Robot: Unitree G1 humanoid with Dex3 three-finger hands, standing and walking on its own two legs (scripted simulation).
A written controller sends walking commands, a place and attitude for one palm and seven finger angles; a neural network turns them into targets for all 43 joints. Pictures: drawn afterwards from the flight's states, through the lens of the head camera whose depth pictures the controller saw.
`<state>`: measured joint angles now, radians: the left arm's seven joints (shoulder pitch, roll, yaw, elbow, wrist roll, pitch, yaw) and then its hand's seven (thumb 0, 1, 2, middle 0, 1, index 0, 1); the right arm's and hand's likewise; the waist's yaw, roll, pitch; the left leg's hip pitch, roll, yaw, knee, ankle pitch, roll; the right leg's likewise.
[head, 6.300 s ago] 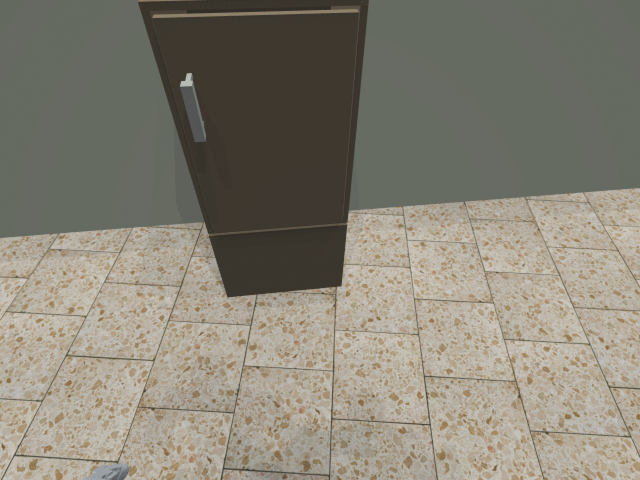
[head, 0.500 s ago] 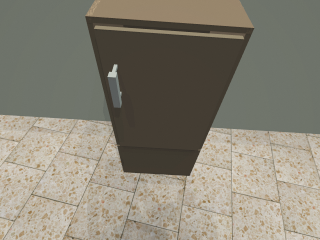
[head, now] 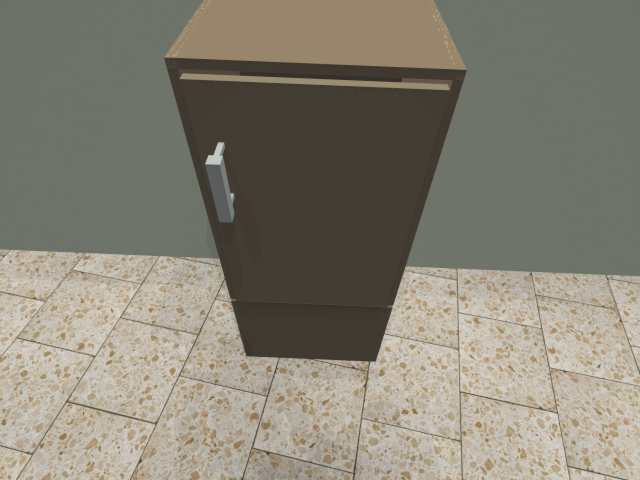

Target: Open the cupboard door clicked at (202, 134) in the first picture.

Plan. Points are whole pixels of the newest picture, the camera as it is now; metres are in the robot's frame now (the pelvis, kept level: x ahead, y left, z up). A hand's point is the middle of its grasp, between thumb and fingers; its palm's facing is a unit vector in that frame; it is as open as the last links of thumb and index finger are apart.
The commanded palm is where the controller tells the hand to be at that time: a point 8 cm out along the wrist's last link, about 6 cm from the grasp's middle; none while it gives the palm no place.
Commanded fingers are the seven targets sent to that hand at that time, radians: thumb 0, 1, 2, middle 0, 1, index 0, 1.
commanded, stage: come to a stop and stand still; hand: left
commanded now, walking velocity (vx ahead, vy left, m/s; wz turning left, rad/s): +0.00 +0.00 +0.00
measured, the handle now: (223, 182) +0.56 +0.21 +0.04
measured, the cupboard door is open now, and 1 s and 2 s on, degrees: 0 0 0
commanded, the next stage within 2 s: look again from close up in 0.46 s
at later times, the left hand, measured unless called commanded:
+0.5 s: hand out of the picture +0.00 +0.21 -0.17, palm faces +0.00 -0.98 -0.22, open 7.4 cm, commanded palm none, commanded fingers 0.00 0.90 0.90 -0.20 -0.30 -0.20 -0.30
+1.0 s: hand out of the picture +0.02 +0.21 -0.17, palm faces +0.00 -0.98 -0.20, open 7.3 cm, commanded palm none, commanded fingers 0.00 0.90 0.90 -0.20 -0.30 -0.20 -0.30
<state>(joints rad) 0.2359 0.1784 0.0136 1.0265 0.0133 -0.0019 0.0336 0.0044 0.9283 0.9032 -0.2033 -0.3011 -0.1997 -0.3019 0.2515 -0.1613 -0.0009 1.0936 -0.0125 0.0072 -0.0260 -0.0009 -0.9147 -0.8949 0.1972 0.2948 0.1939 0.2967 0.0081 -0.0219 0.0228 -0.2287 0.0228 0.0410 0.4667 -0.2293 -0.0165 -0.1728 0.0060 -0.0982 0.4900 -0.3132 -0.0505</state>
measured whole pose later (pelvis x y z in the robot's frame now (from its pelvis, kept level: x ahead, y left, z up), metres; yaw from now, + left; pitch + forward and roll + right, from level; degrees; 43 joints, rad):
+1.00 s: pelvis +0.01 +0.03 +0.00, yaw -1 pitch +0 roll +1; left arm 0.26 0.18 -0.01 1.10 0.02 -0.01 0.03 0.00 0.91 0.90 -0.20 -0.30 -0.20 -0.30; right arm 0.22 -0.18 0.02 1.11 -0.01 -0.03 -0.02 0.00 -0.91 -0.89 0.20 0.30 0.20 0.30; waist 0.01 -0.01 0.03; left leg -0.20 -0.01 0.06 0.45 -0.25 0.02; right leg -0.16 -0.02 -0.07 0.47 -0.31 -0.01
